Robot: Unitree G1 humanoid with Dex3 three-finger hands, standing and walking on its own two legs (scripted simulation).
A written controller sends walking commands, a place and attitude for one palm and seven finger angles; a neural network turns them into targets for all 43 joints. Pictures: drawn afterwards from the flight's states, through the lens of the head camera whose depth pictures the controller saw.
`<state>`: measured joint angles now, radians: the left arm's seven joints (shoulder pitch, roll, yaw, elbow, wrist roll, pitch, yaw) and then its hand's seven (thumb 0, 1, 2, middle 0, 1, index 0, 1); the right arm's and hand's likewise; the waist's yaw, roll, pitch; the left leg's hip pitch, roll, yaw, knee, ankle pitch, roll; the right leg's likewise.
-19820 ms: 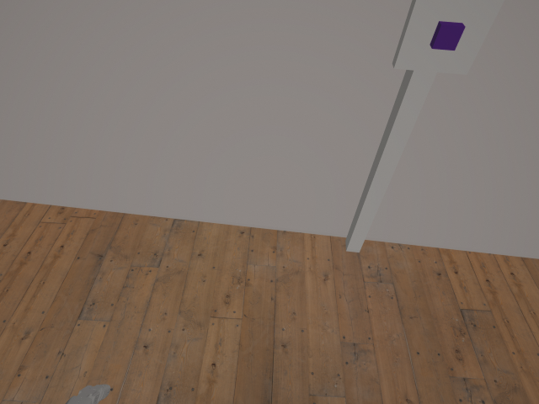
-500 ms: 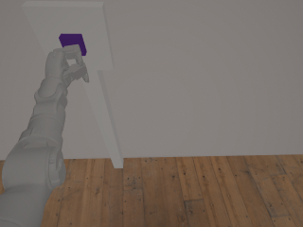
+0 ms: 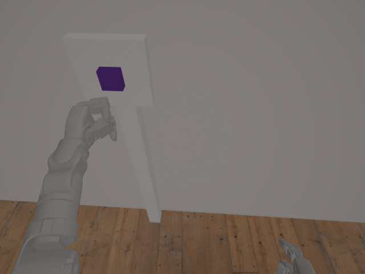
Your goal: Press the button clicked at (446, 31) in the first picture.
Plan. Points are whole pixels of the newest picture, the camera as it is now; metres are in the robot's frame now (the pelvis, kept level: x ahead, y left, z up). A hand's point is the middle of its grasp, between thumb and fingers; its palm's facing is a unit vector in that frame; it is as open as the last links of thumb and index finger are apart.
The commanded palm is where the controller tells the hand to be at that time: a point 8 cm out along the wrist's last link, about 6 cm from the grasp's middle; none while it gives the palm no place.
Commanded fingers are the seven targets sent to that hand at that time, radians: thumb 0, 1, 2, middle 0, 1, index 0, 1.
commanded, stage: pull the fist back off the button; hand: left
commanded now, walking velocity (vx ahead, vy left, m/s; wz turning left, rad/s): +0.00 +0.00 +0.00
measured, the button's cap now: (111, 78) +0.50 +0.20 +0.19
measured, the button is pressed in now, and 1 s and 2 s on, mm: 0 0 0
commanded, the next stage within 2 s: draw the hand back to the body in 0.16 s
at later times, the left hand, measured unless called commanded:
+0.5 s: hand (100, 135) +0.34 +0.19 +0.16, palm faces +0.00 -1.00 +0.00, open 3.1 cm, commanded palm +0.30 +0.24 +0.16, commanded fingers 0.00 0.90 0.90 -1.30 -1.50 -1.30 -1.50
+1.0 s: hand (63, 183) +0.23 +0.22 +0.16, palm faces +0.28 -0.93 -0.22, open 3.1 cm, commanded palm +0.19 +0.26 +0.17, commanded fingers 0.00 0.90 0.90 -1.30 -1.50 -1.30 -1.50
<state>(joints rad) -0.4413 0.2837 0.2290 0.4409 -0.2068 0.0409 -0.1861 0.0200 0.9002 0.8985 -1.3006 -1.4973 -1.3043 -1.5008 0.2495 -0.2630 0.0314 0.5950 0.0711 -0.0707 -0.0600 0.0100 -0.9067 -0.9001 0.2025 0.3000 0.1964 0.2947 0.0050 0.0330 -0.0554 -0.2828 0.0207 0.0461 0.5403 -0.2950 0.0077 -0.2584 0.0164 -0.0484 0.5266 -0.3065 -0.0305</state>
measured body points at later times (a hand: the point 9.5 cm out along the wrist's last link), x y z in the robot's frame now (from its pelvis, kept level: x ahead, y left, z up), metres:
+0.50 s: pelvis -0.01 +0.00 +0.00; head -0.02 -0.02 +0.45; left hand +0.34 +0.24 +0.16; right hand +0.14 -0.24 -0.09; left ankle -0.01 +0.11 -0.73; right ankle -0.02 -0.10 -0.73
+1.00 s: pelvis -0.02 +0.01 +0.01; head -0.04 -0.01 +0.46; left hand +0.21 +0.26 +0.17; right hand +0.18 -0.20 -0.06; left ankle -0.01 +0.11 -0.73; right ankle -0.02 -0.10 -0.73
